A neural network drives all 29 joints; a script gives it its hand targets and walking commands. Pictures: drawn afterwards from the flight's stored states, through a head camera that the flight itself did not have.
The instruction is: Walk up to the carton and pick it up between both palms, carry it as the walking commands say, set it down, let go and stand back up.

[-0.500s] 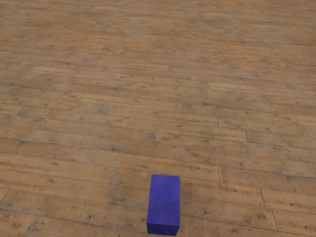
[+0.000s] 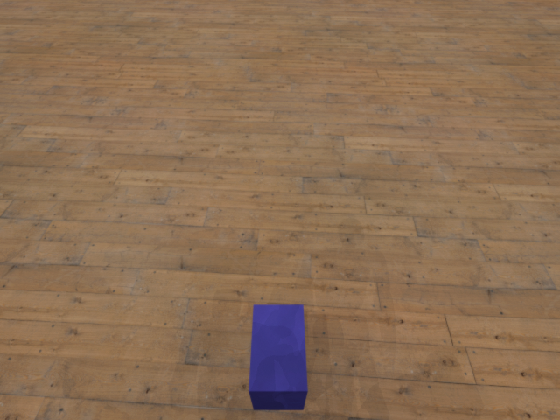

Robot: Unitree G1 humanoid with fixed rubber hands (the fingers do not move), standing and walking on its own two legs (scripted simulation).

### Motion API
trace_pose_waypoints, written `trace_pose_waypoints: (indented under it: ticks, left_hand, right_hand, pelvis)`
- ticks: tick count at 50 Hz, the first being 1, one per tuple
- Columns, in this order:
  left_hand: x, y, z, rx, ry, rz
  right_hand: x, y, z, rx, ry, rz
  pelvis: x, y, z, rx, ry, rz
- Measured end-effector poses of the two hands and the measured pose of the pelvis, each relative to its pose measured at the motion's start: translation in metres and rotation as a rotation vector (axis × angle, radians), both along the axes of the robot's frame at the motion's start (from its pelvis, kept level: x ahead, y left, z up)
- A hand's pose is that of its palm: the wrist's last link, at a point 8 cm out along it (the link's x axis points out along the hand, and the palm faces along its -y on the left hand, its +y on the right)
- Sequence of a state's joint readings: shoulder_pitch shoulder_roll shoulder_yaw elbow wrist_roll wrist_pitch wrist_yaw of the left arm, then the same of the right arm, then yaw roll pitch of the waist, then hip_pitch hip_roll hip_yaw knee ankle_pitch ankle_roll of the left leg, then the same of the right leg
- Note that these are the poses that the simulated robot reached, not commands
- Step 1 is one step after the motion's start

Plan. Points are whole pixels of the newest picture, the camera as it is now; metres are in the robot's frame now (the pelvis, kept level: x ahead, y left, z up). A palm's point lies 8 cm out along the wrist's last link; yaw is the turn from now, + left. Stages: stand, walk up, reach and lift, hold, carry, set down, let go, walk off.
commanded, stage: walk up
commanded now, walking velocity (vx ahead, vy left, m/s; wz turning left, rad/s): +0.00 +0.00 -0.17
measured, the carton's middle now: (278, 357) +0.43 +0.00 -0.65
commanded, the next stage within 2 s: stand in 0.52 s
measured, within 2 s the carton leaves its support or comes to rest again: neither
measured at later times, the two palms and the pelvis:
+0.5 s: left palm out of the picture +0.06 +0.20 -0.13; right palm out of the picture +0.00 -0.26 -0.15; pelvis +0.01 -0.02 +0.00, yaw -4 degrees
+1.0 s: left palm out of the picture +0.03 +0.19 -0.13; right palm out of the picture +0.00 -0.24 -0.14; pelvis +0.02 -0.02 +0.01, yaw -3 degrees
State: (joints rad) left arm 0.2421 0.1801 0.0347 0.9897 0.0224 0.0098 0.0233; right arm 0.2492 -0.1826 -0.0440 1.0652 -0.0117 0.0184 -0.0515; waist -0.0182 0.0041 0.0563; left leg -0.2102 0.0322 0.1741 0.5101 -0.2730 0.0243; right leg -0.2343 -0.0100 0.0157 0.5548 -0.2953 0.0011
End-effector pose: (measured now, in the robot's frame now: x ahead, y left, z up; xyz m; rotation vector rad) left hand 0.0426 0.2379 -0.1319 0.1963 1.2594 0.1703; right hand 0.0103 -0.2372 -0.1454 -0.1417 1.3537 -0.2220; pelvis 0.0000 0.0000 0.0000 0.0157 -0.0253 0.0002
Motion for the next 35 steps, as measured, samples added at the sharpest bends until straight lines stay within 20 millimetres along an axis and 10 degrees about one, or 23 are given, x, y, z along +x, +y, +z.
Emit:
trace_pose_waypoints:
  ticks: [14,27,35]
  left_hand:
    - [0.013,0.005,-0.003,0.023,0.012,-0.036]
    - [0.023,-0.046,0.007,-0.023,-0.018,-0.053]
    - [0.016,-0.043,0.005,-0.031,0.026,-0.042]
  right_hand:
    - [0.0,-0.002,0.003,-0.008,-0.055,-0.036]
    - [-0.014,-0.019,-0.003,0.055,0.012,-0.061]
    - [-0.021,-0.021,0.006,0.038,0.046,-0.065]
  pelvis:
    - [-0.004,-0.004,-0.002,0.009,0.012,-0.049]
    - [0.007,-0.026,0.006,-0.007,-0.012,-0.061]
    - [0.008,-0.029,0.011,-0.01,-0.006,-0.068]
